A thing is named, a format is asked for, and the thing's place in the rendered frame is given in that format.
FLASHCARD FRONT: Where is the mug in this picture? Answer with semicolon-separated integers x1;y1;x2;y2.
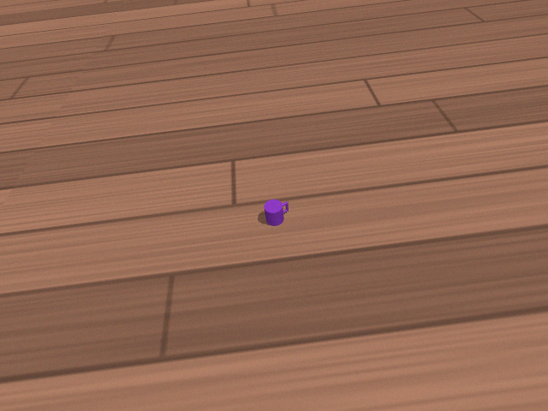
264;200;289;226

